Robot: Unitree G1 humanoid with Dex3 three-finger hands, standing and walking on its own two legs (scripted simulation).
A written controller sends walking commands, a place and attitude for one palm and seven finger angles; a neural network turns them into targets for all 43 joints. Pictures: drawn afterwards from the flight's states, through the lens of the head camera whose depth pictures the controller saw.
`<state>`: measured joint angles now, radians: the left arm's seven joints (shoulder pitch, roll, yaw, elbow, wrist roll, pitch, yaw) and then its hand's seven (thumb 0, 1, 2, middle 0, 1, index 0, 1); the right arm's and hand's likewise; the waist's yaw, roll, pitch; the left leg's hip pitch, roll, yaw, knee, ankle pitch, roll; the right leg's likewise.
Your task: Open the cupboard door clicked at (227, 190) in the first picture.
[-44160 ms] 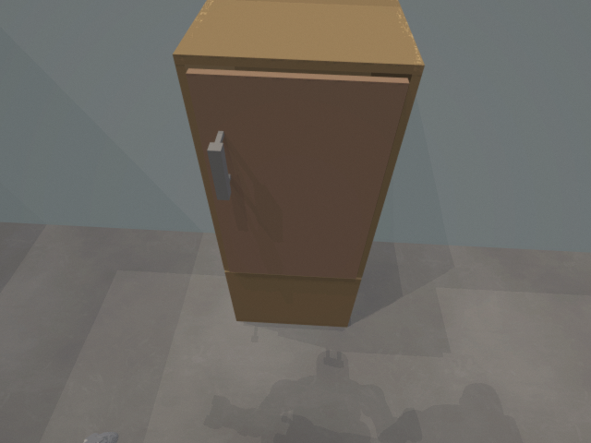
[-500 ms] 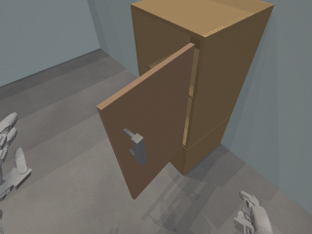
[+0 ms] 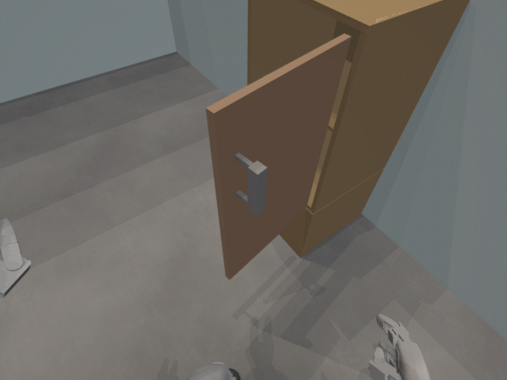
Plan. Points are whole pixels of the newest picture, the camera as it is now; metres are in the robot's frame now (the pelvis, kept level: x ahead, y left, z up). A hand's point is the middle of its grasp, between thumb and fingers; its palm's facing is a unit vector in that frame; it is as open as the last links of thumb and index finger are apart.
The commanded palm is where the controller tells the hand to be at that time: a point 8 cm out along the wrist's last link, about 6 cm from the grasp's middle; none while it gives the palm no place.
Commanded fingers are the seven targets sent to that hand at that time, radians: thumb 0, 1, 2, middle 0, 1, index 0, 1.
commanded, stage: step back with the hand held close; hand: left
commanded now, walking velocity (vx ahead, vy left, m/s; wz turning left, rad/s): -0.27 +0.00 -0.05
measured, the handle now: (248, 184) +0.45 +0.05 +0.03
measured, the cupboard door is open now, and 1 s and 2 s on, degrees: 100 100 100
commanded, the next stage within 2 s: stop stepping back and stand still in 0.36 s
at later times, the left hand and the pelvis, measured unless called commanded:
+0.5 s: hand out of the picture +0.11 +0.25 +0.18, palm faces +0.35 -0.83 -0.43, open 7.5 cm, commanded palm +0.06 +0.30 +0.19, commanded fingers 0.00 0.90 0.90 -0.20 -0.30 -0.20 -0.30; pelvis -0.11 +0.01 +0.00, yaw -6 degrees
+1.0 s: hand out of the picture +0.03 +0.30 +0.17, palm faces +0.44 -0.81 -0.38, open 7.5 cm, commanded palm -0.03 +0.34 +0.19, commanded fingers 0.00 0.90 0.90 -0.20 -0.30 -0.20 -0.30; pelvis -0.19 +0.05 +0.00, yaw -4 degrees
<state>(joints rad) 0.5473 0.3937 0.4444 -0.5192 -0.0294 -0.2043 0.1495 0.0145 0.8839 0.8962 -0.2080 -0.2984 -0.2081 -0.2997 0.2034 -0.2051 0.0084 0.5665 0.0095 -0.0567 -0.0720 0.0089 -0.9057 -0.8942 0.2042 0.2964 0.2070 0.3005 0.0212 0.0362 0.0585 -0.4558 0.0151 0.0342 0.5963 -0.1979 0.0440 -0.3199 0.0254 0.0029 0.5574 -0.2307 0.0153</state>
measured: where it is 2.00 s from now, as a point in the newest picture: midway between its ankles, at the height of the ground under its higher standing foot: outside the picture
